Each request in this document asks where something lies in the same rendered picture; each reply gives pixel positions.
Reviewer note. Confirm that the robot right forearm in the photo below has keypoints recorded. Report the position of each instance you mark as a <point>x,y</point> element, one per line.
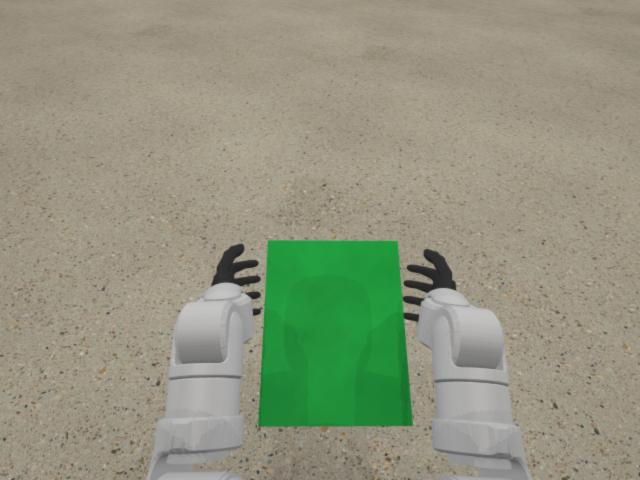
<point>473,423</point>

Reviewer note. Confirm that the right robot hand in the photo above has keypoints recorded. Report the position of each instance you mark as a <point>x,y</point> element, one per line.
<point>441,277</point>

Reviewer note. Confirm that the left robot hand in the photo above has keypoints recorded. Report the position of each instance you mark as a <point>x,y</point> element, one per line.
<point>226,270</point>

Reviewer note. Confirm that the carton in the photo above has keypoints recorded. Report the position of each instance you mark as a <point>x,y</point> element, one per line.
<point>334,346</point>

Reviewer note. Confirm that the robot left forearm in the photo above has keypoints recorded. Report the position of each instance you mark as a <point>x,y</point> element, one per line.
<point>202,421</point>

